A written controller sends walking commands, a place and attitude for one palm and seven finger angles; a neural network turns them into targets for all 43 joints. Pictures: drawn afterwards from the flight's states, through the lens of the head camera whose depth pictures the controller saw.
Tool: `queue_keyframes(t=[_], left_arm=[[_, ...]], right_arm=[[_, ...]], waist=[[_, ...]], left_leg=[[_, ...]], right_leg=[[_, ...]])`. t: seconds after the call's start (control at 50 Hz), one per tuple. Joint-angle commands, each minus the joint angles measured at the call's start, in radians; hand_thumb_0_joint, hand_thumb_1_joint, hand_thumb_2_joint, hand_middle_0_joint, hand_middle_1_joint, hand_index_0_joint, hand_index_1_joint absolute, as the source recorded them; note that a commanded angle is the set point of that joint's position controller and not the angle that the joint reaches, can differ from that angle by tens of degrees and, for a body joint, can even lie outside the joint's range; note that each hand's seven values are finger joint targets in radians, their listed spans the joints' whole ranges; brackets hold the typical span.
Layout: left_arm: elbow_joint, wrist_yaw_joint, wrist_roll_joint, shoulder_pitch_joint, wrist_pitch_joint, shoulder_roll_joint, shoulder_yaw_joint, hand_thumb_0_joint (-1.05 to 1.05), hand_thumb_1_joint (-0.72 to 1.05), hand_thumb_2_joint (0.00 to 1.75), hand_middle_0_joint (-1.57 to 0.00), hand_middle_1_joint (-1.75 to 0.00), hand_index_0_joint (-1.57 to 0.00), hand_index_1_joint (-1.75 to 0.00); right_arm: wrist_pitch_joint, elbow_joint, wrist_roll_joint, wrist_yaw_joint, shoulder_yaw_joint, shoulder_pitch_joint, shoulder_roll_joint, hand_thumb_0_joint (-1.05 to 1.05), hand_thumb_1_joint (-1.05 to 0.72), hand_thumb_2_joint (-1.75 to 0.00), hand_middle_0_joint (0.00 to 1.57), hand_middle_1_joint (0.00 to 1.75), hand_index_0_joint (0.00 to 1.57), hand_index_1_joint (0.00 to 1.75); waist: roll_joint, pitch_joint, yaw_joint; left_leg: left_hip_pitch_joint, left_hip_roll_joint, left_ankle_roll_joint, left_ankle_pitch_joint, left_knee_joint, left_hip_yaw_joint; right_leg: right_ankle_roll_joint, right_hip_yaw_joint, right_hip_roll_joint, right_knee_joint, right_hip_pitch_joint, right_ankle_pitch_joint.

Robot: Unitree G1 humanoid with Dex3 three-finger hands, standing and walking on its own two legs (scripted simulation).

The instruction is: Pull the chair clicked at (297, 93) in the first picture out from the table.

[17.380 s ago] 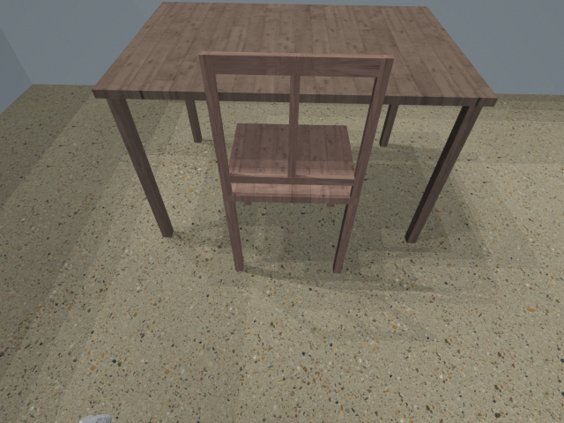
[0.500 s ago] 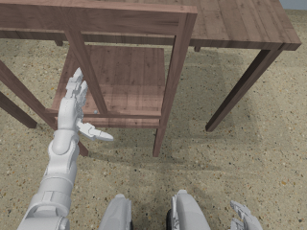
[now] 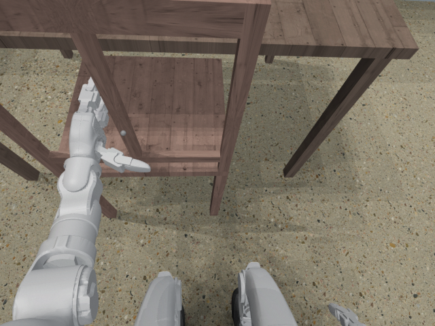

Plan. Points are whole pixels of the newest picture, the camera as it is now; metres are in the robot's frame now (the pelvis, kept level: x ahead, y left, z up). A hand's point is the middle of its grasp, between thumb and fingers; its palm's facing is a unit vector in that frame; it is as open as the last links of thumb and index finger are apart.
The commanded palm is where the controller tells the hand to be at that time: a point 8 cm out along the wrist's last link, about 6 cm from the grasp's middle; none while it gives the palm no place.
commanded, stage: push the fingers through the gap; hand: left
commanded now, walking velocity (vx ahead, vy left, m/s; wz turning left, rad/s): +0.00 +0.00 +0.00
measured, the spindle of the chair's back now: (117, 110) +0.48 +0.16 +0.05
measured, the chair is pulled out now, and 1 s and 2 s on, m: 0.00 0.00 0.03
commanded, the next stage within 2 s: hook a spindle and tug to test in 0.26 s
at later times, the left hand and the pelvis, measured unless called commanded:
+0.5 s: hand (129, 135) +0.45 +0.14 +0.03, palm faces -0.03 -1.00 -0.04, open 16.8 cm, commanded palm +0.43 +0.19 +0.03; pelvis +0.00 +0.00 +0.00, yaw +0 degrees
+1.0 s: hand (129, 133) +0.45 +0.14 +0.03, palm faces -0.01 -1.00 -0.04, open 10.0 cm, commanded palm +0.43 +0.19 +0.03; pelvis +0.00 -0.01 +0.00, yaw +0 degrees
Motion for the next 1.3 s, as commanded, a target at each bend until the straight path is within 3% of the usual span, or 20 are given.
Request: queue_keyframes(t=[0.0,0.04,0.12,0.14,0.22,0.26,0.34,0.4,0.54,0.58,0.64,0.76,0.84,0.92,0.98,1.04,1.08,1.12,1.14,1.28], left_arm=[[-0.204,0.000,-0.009,-0.310,-0.072,0.158,0.032,0.00,-0.50,0.30,-0.06,-0.08,-0.06,-0.08],[-0.240,0.009,-0.010,-0.320,-0.083,0.121,0.006,0.00,-0.50,0.30,-0.06,-0.08,-0.06,-0.08],[-0.213,0.023,0.000,-0.297,-0.090,0.169,0.045,0.00,-0.50,0.30,-0.06,-0.08,-0.06,-0.08],[-0.219,0.024,0.000,-0.332,-0.094,0.158,0.033,0.00,-0.50,0.30,-0.06,-0.08,-0.06,-0.08],[-0.196,0.021,0.012,-0.352,-0.102,0.176,0.042,0.00,-0.50,0.30,-0.06,-0.08,-0.06,-0.08],[-0.228,0.016,0.006,-0.354,-0.110,0.152,0.023,0.00,-0.50,0.30,-0.06,-0.08,-0.06,-0.08],[-0.193,0.009,0.001,-0.323,-0.091,0.094,-0.022,0.00,-0.50,0.30,-0.06,-0.08,-0.06,-0.08],[-0.208,0.020,0.002,-0.344,-0.085,0.071,-0.039,0.00,-0.50,0.30,-0.11,-0.24,-0.11,-0.24],[-0.234,0.062,0.020,-0.312,-0.099,0.143,0.028,0.00,-0.50,0.30,-0.24,-0.63,-0.24,-0.63],[-0.233,0.062,0.022,-0.285,-0.100,0.132,0.021,0.00,-0.50,0.30,-0.27,-0.74,-0.27,-0.74],[-0.236,0.053,0.021,-0.304,-0.100,0.108,-0.003,0.00,-0.50,0.30,-0.32,-0.90,-0.32,-0.90],[-0.220,0.038,0.008,-0.312,-0.092,0.105,-0.004,0.00,-0.16,0.44,-0.43,-1.23,-0.43,-1.23],[-0.188,0.031,0.009,-0.349,-0.097,0.161,0.037,0.00,0.06,0.54,-0.50,-1.45,-0.50,-1.45],[-0.217,0.018,0.003,-0.366,-0.107,0.144,0.017,0.00,0.28,0.64,-0.50,-1.45,-0.50,-1.45],[-0.183,0.012,-0.003,-0.339,-0.091,0.146,0.022,0.00,0.45,0.71,-0.50,-1.45,-0.50,-1.45],[-0.201,0.012,-0.006,-0.348,-0.088,0.123,0.005,0.00,0.62,0.78,-0.50,-1.45,-0.50,-1.45],[-0.211,0.016,-0.006,-0.324,-0.089,0.138,0.017,0.00,0.73,0.83,-0.50,-1.45,-0.50,-1.45],[-0.245,0.019,-0.009,-0.322,-0.093,0.121,0.008,0.00,0.84,0.88,-0.50,-1.45,-0.50,-1.45],[-0.235,0.021,-0.008,-0.303,-0.091,0.124,0.012,0.00,0.90,0.90,-0.50,-1.45,-0.50,-1.45],[-0.213,0.020,0.000,-0.250,-0.094,0.159,0.042,0.00,0.90,0.90,-0.50,-1.45,-0.50,-1.45]], right_arm=[[-0.020,-0.092,-0.002,-0.004,-0.059,0.100,-0.168,0.00,-0.90,-0.90,0.20,0.30,0.20,0.30],[-0.019,-0.091,-0.003,-0.001,-0.062,0.097,-0.162,0.00,-0.90,-0.90,0.20,0.30,0.20,0.30],[-0.018,-0.083,-0.005,-0.003,-0.059,0.102,-0.166,0.00,-0.90,-0.90,0.20,0.30,0.20,0.30],[-0.018,-0.080,-0.007,-0.004,-0.058,0.098,-0.163,0.00,-0.90,-0.90,0.20,0.30,0.20,0.30],[-0.018,-0.079,-0.007,-0.006,-0.057,0.098,-0.166,0.00,-0.90,-0.90,0.20,0.30,0.20,0.30],[-0.020,-0.082,-0.009,-0.004,-0.060,0.098,-0.163,0.00,-0.90,-0.90,0.20,0.30,0.20,0.30],[-0.015,-0.078,-0.006,0.002,-0.063,0.100,-0.166,0.00,-0.90,-0.90,0.20,0.30,0.20,0.30],[-0.012,-0.084,-0.004,0.003,-0.065,0.098,-0.166,0.00,-0.90,-0.90,0.20,0.30,0.20,0.30],[-0.002,-0.091,-0.012,0.005,-0.061,0.097,-0.158,0.00,-0.90,-0.90,0.20,0.30,0.20,0.30],[0.000,-0.096,-0.009,0.007,-0.061,0.090,-0.155,0.00,-0.90,-0.90,0.20,0.30,0.20,0.30],[0.000,-0.096,-0.008,0.008,-0.061,0.091,-0.154,0.00,-0.90,-0.90,0.20,0.30,0.20,0.30],[-0.006,-0.089,-0.004,0.001,-0.060,0.089,-0.152,0.00,-0.90,-0.90,0.20,0.30,0.20,0.30],[-0.011,-0.082,-0.005,-0.006,-0.057,0.093,-0.156,0.00,-0.90,-0.90,0.20,0.30,0.20,0.30],[-0.019,-0.084,-0.007,-0.006,-0.057,0.095,-0.155,0.00,-0.90,-0.90,0.20,0.30,0.20,0.30],[-0.016,-0.080,-0.006,-0.003,-0.058,0.098,-0.160,0.00,-0.90,-0.90,0.20,0.30,0.20,0.30],[-0.015,-0.085,-0.004,-0.001,-0.059,0.094,-0.158,0.00,-0.90,-0.90,0.20,0.30,0.20,0.30],[-0.014,-0.086,-0.004,-0.002,-0.060,0.097,-0.160,0.00,-0.90,-0.90,0.20,0.30,0.20,0.30],[-0.018,-0.089,-0.004,0.002,-0.062,0.096,-0.156,0.00,-0.90,-0.90,0.20,0.30,0.20,0.30],[-0.016,-0.085,-0.004,0.002,-0.063,0.097,-0.157,0.00,-0.90,-0.90,0.20,0.30,0.20,0.30],[-0.016,-0.099,-0.004,0.002,-0.057,0.090,-0.158,0.00,-0.90,-0.90,0.20,0.30,0.20,0.30]], waist=[[0.058,-0.477,0.002],[0.073,-0.497,-0.004],[0.030,-0.471,0.001],[0.039,-0.461,-0.012],[0.060,-0.456,-0.007],[0.087,-0.504,-0.003],[0.077,-0.478,-0.015],[0.088,-0.469,-0.019],[0.055,-0.503,0.008],[0.027,-0.497,0.006],[0.050,-0.485,-0.001],[0.026,-0.470,-0.013],[0.029,-0.468,-0.007],[0.082,-0.517,-0.003],[0.039,-0.491,-0.008],[0.065,-0.492,-0.009],[0.038,-0.500,-0.002],[0.082,-0.520,0.001],[0.048,-0.507,-0.001],[0.024,-0.466,0.013]], left_leg=[[0.284,-0.026,0.000,0.324,-0.186,-0.031],[0.329,-0.023,-0.004,0.344,-0.189,-0.033],[0.277,-0.026,0.000,0.303,-0.190,-0.029],[0.269,-0.027,0.003,0.297,-0.186,-0.026],[0.282,-0.027,0.001,0.284,-0.186,-0.029],[0.332,-0.025,-0.004,0.329,-0.184,-0.034],[0.351,-0.017,-0.010,0.357,-0.186,-0.048],[0.364,-0.018,-0.008,0.352,-0.189,-0.049],[0.317,-0.027,-0.005,0.380,-0.181,-0.033],[0.298,-0.026,-0.004,0.364,-0.180,-0.027],[0.304,-0.026,-0.004,0.350,-0.181,-0.028],[0.260,-0.032,0.003,0.305,-0.174,-0.014],[0.228,-0.037,0.006,0.272,-0.169,-0.012],[0.285,-0.034,0.001,0.323,-0.170,-0.019],[0.249,-0.033,0.004,0.311,-0.168,-0.017],[0.277,-0.032,0.002,0.316,-0.173,-0.018],[0.275,-0.031,0.002,0.326,-0.178,-0.022],[0.316,-0.029,-0.001,0.358,-0.177,-0.022],[0.310,-0.026,-0.001,0.355,-0.177,-0.023],[0.243,-0.031,0.002,0.303,-0.185,-0.014]], right_leg=[[-0.039,0.013,0.038,-0.143,0.304,0.226],[-0.037,0.008,0.038,-0.147,0.288,0.229],[-0.035,0.015,0.039,-0.152,0.315,0.213],[-0.033,0.018,0.038,-0.153,0.310,0.214],[-0.037,0.017,0.039,-0.152,0.287,0.190],[-0.039,0.013,0.038,-0.145,0.289,0.217],[-0.039,-0.002,0.040,-0.139,0.242,0.217],[-0.041,-0.006,0.041,-0.142,0.221,0.205],[-0.038,0.013,0.038,-0.133,0.318,0.274],[-0.036,0.015,0.038,-0.136,0.332,0.275],[-0.037,0.015,0.040,-0.139,0.313,0.260],[-0.031,0.027,0.039,-0.154,0.336,0.252],[-0.032,0.036,0.038,-0.155,0.348,0.228],[-0.036,0.029,0.037,-0.143,0.337,0.257],[-0.033,0.030,0.038,-0.148,0.347,0.257],[-0.034,0.026,0.039,-0.152,0.325,0.250],[-0.035,0.024,0.040,-0.149,0.345,0.262],[-0.036,0.020,0.040,-0.145,0.326,0.276],[-0.035,0.020,0.041,-0.147,0.328,0.274],[-0.035,0.027,0.041,-0.150,0.355,0.249]])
